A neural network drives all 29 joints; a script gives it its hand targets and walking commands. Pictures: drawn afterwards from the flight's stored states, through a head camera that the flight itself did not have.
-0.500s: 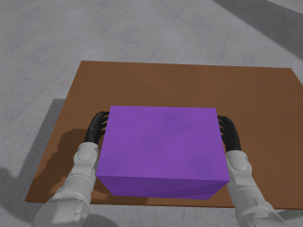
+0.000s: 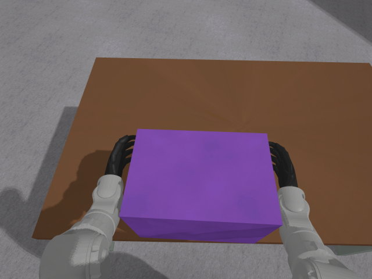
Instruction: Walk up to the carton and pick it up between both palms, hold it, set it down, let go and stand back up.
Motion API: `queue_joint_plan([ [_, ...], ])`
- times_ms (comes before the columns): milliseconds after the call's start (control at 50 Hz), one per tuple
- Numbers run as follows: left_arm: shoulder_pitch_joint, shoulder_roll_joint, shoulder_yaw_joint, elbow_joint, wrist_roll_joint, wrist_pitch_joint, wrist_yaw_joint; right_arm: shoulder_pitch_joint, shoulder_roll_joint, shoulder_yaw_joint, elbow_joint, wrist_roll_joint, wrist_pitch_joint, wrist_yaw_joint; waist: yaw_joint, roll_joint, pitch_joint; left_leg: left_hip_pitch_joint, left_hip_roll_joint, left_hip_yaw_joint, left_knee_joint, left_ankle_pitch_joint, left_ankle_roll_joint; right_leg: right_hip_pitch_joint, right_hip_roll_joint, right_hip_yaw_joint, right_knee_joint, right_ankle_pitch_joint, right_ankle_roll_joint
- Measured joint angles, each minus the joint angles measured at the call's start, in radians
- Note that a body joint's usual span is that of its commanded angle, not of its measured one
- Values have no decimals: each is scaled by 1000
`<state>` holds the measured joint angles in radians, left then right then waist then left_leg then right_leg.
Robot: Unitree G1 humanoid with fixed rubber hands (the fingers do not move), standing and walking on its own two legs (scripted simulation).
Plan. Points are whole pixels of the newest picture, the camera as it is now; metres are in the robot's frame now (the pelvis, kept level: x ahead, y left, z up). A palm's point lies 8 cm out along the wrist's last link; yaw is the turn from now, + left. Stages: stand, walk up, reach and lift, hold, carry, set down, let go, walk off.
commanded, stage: set down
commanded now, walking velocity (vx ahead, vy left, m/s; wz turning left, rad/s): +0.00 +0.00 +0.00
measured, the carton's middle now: (198, 189) +0.34 -0.01 -0.07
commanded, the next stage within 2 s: none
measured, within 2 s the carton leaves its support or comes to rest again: rests again in 0.38 s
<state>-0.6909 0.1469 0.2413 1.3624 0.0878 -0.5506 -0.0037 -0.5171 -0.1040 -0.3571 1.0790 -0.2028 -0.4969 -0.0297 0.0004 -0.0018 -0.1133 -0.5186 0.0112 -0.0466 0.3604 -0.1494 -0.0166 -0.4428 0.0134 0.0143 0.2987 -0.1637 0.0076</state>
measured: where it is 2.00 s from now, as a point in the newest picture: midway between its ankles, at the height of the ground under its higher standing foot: outside the picture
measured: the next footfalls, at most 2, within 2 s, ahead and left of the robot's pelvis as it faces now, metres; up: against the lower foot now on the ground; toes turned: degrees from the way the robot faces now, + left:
none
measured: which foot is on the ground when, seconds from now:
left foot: down 0.00-1.00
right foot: down 0.00-1.00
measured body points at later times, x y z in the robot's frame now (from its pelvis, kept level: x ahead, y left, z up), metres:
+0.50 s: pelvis -0.01 +0.00 -0.01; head +0.13 +0.00 +0.42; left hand +0.38 +0.19 -0.06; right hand +0.36 -0.20 -0.06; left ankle -0.01 +0.12 -0.74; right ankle -0.03 -0.13 -0.74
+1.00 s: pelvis -0.03 +0.00 -0.02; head +0.12 +0.00 +0.41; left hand +0.38 +0.19 -0.06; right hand +0.36 -0.20 -0.06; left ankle -0.01 +0.12 -0.74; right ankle -0.03 -0.13 -0.74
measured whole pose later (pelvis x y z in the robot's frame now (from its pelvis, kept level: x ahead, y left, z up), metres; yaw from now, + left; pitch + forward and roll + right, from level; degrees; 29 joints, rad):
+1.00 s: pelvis -0.03 +0.00 -0.02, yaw +0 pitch +27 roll -1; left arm -0.82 0.19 0.25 1.54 0.08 -0.71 0.01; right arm -0.62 -0.10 -0.48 1.19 -0.28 -0.62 -0.02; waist 0.00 0.01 -0.16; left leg -0.80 0.01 -0.05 0.46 -0.13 -0.02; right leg -0.74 0.01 0.01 0.44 -0.17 0.01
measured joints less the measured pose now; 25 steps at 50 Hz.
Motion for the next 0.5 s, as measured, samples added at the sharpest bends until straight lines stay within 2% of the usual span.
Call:
queue_joint_plan([
  [80, -15, 3, 0, 41, 0, -10, 0, 0, 1, -16, 16, -14, -1, 3, 0, 2, 0, -14, 0, 0, 0, 1, 0, -16, 0, 0, 3, 0, 0],
  [500, -44, 19, 0, 104, -6, -134, 13, -39, 2, -43, 65, -28, -104, 1, 0, 11, -38, -185, 0, 0, 38, 14, 0, -197, 0, -2, 64, 1, 2],
])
